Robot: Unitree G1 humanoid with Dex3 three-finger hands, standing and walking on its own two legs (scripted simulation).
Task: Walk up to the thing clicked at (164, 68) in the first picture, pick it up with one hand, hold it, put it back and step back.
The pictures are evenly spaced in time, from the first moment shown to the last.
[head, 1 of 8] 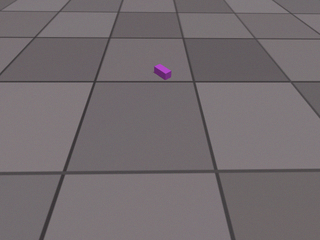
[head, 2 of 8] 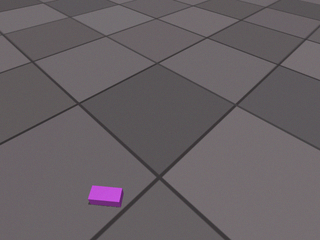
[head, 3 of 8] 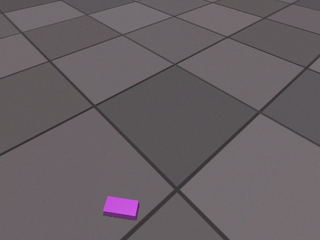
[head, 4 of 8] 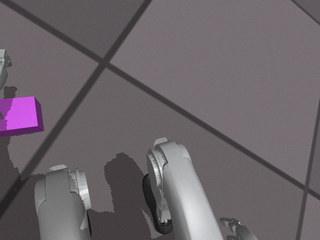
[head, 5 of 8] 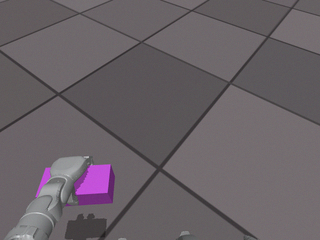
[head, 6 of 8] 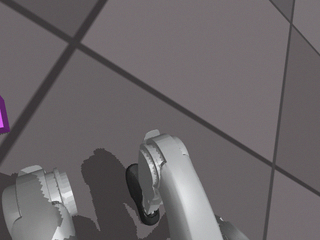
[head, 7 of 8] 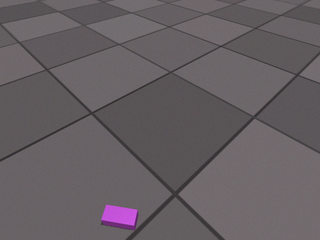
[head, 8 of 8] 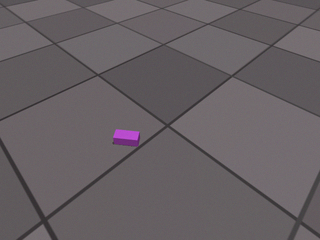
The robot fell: no
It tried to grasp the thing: yes
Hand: left
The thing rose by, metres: 0.65
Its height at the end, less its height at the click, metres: +0.00
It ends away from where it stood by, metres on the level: 0.02
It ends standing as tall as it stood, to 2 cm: yes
